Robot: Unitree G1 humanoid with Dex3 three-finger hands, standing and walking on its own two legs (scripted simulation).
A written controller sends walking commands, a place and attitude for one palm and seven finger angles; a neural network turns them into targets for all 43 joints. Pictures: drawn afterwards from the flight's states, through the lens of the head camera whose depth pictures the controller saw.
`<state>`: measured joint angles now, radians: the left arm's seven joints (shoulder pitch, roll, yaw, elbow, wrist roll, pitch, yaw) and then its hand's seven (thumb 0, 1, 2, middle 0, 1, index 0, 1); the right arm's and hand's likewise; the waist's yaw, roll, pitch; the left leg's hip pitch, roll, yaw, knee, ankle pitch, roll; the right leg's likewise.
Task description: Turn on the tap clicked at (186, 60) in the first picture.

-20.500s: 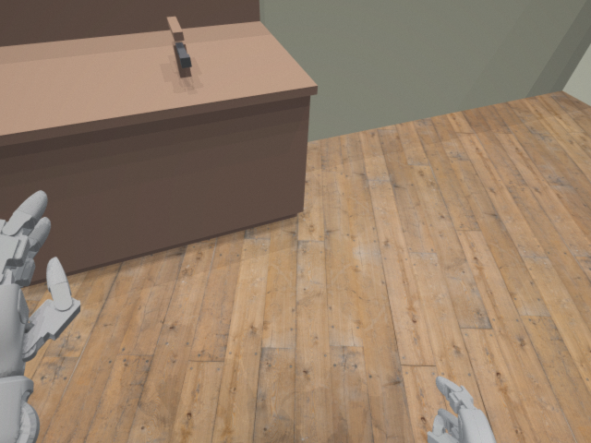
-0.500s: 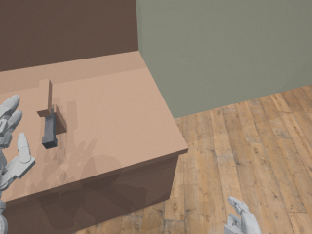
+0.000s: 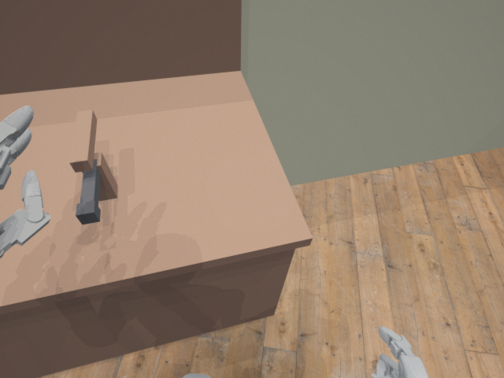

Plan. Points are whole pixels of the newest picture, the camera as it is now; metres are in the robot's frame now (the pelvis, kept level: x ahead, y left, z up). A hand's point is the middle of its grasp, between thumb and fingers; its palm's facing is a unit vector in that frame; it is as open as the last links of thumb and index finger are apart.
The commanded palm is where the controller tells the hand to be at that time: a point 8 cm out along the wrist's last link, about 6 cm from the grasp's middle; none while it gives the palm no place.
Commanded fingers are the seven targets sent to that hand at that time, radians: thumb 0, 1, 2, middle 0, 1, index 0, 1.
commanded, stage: come to a stop and stand still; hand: left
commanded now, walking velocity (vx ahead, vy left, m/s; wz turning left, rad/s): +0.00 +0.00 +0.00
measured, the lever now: (88, 212) +0.34 +0.32 +0.03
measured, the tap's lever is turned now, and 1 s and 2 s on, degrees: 0 0 0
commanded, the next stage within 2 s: look again from close up in 0.82 s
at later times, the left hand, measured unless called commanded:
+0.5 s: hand out of the picture +0.23 +0.32 +0.18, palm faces +0.41 -0.86 -0.32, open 7.5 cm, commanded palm +0.17 +0.34 +0.18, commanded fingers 0.00 0.90 0.90 -0.20 -0.30 -0.20 -0.30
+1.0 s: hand out of the picture +0.23 +0.32 +0.17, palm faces +0.36 -0.86 -0.35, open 7.5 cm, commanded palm +0.17 +0.36 +0.18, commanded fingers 0.00 0.90 0.90 -0.20 -0.30 -0.20 -0.30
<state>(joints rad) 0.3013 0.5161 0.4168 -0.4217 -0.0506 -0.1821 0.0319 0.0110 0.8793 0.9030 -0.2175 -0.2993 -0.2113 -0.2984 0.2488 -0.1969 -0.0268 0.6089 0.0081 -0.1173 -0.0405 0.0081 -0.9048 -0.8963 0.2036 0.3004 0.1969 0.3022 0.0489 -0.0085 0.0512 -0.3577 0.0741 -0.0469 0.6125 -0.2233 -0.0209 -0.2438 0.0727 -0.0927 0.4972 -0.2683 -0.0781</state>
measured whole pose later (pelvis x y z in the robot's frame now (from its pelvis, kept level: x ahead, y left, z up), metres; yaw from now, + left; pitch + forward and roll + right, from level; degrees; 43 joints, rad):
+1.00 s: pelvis +0.00 +0.08 +0.01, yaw -1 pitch -1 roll -2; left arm 0.41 0.35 0.35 -0.45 -0.03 -0.21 0.10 0.01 0.89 0.90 -0.21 -0.30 -0.20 -0.30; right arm 0.21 -0.19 0.02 0.59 0.01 -0.12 -0.02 0.01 -0.90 -0.90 0.21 0.30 0.20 0.30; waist 0.02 -0.02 0.04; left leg -0.25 -0.02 0.05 0.45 -0.20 0.06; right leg -0.16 -0.03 -0.03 0.37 -0.20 0.04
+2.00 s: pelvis +0.01 +0.02 +0.01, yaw -2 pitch +0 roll -2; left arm 0.48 0.36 0.34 -0.48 -0.08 -0.15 0.11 0.01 0.88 0.90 -0.21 -0.30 -0.21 -0.30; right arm 0.21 -0.23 -0.02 0.58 0.02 -0.07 -0.04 0.01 -0.90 -0.90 0.20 0.30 0.20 0.30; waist -0.01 0.03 0.02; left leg -0.28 0.07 0.01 0.52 -0.25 -0.02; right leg -0.19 0.07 -0.06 0.42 -0.24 -0.05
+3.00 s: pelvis +0.00 +0.09 +0.01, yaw -2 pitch +0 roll -2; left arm 0.40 0.38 0.37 -0.47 -0.03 -0.25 0.09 0.01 0.89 0.90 -0.21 -0.30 -0.21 -0.30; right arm 0.19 -0.19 0.02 0.57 0.00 -0.13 -0.02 0.01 -0.90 -0.90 0.21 0.30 0.20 0.30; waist 0.02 -0.03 0.07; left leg -0.25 -0.03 0.07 0.46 -0.20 0.08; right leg -0.18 -0.04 -0.01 0.38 -0.19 0.04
